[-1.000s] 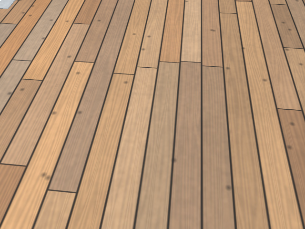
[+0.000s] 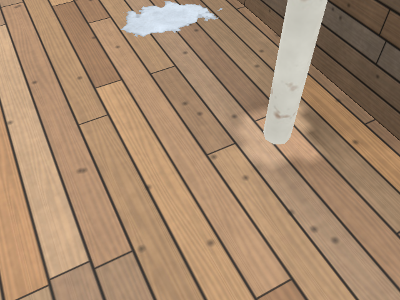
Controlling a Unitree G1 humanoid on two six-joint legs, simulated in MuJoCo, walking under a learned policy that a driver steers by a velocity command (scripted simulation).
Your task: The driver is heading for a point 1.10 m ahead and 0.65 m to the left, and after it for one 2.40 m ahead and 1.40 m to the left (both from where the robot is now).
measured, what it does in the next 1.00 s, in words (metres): walks ahead, turning left: left foot, then right foot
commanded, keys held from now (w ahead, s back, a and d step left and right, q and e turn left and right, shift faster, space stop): w+q+shift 1.00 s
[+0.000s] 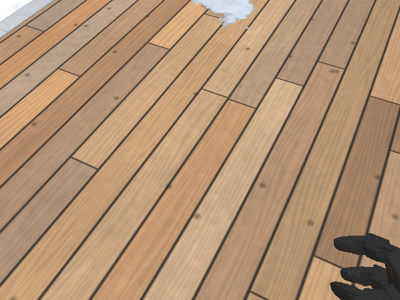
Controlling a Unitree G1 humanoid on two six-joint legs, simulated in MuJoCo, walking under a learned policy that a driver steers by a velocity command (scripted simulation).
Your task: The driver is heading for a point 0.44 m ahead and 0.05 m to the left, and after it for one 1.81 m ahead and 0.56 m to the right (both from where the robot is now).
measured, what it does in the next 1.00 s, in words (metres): walks ahead: left foot, then right foot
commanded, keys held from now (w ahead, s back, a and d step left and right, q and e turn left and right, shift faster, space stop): w+q+shift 0.24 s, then e+shift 0.76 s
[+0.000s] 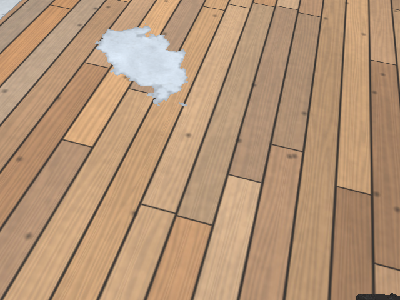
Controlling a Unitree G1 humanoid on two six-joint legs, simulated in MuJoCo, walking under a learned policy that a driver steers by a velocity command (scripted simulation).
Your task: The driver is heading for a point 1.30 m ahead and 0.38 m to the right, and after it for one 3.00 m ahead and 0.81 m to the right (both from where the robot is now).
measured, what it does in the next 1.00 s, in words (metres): steps on the spot, turning right: right foot, then left foot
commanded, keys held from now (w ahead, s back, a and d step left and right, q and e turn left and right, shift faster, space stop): e+shift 0.42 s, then shift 0.58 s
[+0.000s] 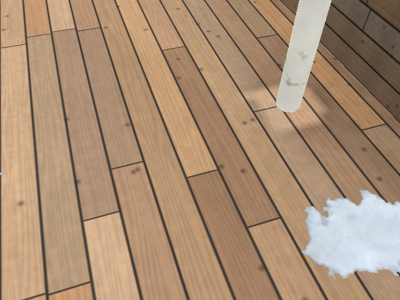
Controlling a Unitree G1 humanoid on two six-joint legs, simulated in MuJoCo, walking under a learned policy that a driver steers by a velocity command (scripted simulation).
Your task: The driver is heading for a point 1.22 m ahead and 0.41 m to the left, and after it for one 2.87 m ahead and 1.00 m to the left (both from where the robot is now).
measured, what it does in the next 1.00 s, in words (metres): walks ahead: right foot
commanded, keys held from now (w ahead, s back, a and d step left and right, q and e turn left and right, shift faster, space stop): shift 0.62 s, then w+shift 0.38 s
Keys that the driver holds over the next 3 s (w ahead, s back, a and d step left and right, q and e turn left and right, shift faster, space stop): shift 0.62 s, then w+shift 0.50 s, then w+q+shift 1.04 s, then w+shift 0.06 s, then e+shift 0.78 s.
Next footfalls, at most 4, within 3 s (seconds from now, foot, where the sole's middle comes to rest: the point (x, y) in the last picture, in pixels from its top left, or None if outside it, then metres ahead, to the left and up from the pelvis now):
0.96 right None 0.15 -0.16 -0.77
1.46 left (195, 282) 0.57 0.03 -0.77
1.88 right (189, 168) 1.05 0.07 -0.77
2.32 left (88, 142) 1.19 0.52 -0.77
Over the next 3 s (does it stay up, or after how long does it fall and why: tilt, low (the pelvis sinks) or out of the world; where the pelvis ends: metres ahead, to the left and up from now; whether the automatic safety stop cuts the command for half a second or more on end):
stays up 1.32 0.54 0.00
